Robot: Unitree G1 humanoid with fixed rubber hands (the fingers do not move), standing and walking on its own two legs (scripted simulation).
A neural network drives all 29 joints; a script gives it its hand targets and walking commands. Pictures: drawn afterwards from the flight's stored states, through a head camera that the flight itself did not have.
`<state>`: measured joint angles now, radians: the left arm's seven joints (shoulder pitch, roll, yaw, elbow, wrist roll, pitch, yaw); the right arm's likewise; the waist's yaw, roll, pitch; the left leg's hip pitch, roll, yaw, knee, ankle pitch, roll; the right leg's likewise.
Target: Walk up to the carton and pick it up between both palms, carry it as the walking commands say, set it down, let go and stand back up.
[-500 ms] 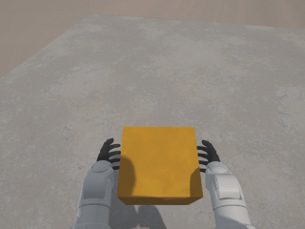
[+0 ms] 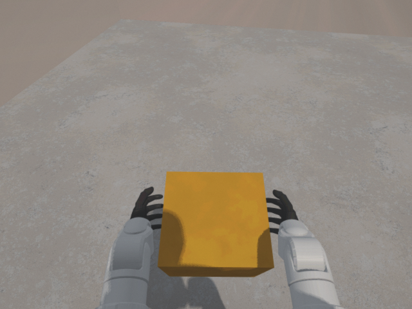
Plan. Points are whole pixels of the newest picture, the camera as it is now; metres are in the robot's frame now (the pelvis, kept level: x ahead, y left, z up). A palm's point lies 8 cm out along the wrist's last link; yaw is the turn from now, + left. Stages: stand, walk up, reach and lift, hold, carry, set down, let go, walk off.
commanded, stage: carry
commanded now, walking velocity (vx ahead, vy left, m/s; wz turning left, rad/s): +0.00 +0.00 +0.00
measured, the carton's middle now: (213, 227) +0.32 +0.00 -0.05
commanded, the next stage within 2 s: hold in 0.08 s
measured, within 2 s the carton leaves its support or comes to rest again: neither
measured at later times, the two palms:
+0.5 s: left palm (137, 211) +0.31 +0.16 +0.04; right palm (281, 210) +0.31 -0.14 +0.04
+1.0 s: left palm (145, 225) +0.33 +0.16 -0.05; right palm (269, 225) +0.32 -0.13 -0.05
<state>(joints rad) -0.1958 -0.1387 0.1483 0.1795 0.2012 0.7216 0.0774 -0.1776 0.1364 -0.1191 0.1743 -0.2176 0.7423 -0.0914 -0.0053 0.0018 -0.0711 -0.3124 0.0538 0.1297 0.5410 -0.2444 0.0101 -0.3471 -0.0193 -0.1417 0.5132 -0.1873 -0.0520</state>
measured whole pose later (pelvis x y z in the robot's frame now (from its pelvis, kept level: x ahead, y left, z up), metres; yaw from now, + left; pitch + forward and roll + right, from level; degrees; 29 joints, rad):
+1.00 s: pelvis +0.00 +0.01 -0.02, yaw -1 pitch +10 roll +1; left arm -0.42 -0.18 0.42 0.56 0.31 0.33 0.06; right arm -0.41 0.20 -0.35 0.54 -0.34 0.38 -0.07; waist 0.00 0.00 -0.01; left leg -0.57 -0.05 -0.02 0.69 -0.30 0.03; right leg -0.61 0.03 0.01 0.69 -0.25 -0.03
